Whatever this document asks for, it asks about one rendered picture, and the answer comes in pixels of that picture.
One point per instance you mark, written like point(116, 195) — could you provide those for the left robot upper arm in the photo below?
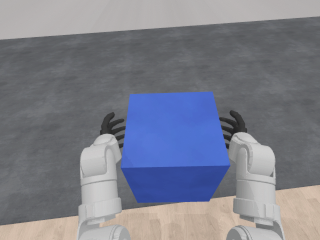
point(111, 232)

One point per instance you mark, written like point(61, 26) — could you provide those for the right robot forearm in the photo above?
point(255, 199)

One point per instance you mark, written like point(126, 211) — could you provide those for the left robot forearm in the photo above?
point(99, 191)

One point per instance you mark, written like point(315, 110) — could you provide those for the robot left hand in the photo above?
point(106, 127)

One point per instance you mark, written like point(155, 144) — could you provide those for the robot right hand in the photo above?
point(238, 126)

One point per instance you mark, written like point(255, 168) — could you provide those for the right robot upper arm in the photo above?
point(241, 232)

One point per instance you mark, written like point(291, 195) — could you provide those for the carton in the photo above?
point(174, 149)

